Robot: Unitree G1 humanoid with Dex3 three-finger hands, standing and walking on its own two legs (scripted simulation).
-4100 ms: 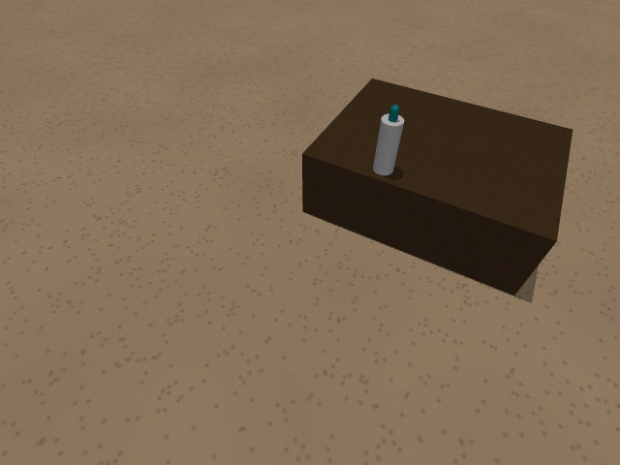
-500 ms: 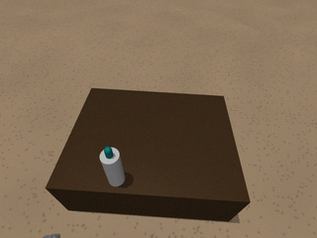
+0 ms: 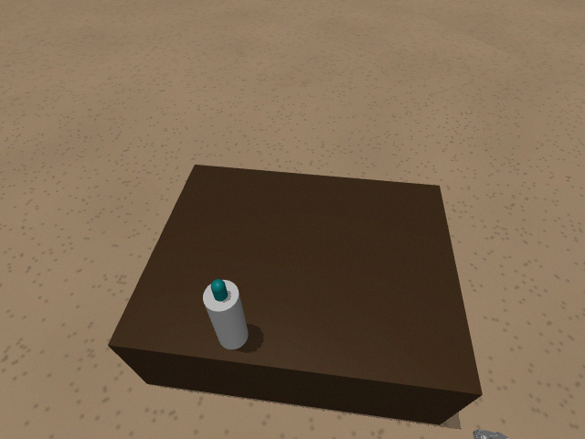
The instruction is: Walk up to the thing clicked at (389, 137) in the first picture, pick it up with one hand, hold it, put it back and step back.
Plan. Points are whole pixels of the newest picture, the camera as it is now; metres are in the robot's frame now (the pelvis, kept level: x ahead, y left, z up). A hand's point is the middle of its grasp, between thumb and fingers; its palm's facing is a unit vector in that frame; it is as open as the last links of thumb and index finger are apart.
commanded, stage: walk up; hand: left
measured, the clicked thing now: (226, 311) +0.45 +0.19 -0.31
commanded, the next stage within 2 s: stand in 0.86 s
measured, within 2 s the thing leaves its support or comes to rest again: neither
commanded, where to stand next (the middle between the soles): +0.06 -0.01 m, yaw -2 degrees
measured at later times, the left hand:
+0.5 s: hand out of the picture +0.10 +0.25 -0.15, palm faces -0.02 -0.95 -0.32, open 7.3 cm
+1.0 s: hand out of the picture +0.09 +0.26 -0.15, palm faces -0.02 -0.94 -0.33, open 7.3 cm
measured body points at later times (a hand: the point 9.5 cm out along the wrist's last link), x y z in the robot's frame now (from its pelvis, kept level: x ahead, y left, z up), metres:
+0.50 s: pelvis +0.00 +0.00 +0.00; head +0.02 +0.00 +0.45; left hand +0.10 +0.30 -0.13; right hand +0.08 -0.31 -0.13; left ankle +0.01 +0.14 -0.74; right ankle +0.04 -0.12 -0.74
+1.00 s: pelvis +0.02 +0.00 +0.00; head +0.02 +0.00 +0.45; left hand +0.09 +0.30 -0.13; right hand +0.09 -0.30 -0.13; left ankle +0.01 +0.14 -0.74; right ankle +0.04 -0.12 -0.74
